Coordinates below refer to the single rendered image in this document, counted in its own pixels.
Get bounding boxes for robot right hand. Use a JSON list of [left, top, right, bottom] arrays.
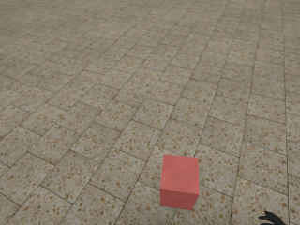
[[258, 210, 286, 225]]

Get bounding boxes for carton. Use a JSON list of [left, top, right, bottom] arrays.
[[159, 154, 200, 210]]

